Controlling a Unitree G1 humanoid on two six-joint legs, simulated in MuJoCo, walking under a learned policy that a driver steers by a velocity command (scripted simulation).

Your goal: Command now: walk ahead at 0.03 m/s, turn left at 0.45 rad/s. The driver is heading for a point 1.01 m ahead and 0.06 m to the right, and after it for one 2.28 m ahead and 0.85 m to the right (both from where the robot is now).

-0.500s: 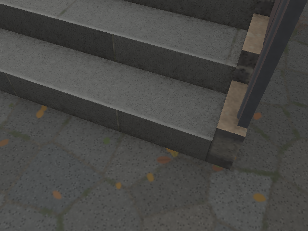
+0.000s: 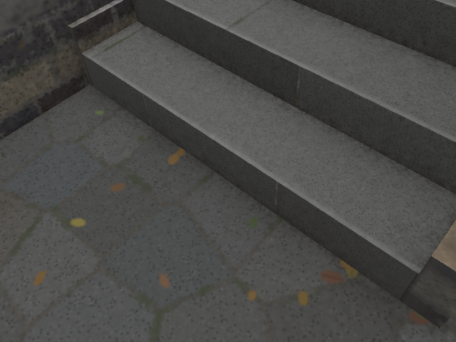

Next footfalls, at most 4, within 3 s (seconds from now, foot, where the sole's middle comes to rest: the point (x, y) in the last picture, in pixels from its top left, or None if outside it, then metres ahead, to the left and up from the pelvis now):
0.14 left None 0.03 0.12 -0.78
0.48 right None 0.01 -0.09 -0.78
1.54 right None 0.39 -0.01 -0.78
2.08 left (191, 268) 0.69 0.19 -0.78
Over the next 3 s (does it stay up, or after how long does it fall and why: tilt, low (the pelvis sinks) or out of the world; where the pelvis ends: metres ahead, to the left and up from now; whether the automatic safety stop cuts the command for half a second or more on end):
stays up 0.98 -0.04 0.14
